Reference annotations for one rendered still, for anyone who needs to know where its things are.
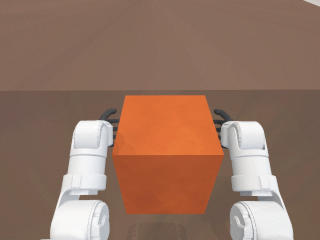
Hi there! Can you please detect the right robot hand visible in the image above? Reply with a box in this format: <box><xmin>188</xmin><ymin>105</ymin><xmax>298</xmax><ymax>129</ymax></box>
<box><xmin>213</xmin><ymin>109</ymin><xmax>234</xmax><ymax>149</ymax></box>

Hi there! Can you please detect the carton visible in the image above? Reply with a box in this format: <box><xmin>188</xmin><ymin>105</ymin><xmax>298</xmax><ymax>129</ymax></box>
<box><xmin>112</xmin><ymin>95</ymin><xmax>224</xmax><ymax>214</ymax></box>

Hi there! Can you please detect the right robot forearm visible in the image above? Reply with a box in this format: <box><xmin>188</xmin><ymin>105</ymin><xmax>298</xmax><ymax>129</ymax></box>
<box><xmin>220</xmin><ymin>121</ymin><xmax>293</xmax><ymax>236</ymax></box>

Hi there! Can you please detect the left robot hand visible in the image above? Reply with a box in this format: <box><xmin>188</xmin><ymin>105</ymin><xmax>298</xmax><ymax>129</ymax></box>
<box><xmin>99</xmin><ymin>108</ymin><xmax>120</xmax><ymax>147</ymax></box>

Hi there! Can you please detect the right robot upper arm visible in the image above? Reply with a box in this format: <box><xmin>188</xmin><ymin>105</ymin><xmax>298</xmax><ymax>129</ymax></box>
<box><xmin>230</xmin><ymin>201</ymin><xmax>294</xmax><ymax>240</ymax></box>

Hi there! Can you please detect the left robot upper arm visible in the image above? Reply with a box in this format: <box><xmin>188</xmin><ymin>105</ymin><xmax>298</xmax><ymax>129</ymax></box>
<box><xmin>41</xmin><ymin>200</ymin><xmax>110</xmax><ymax>240</ymax></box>

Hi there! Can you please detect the left robot forearm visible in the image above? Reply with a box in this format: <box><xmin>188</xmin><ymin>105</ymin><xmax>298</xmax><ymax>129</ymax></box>
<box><xmin>50</xmin><ymin>120</ymin><xmax>113</xmax><ymax>238</ymax></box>

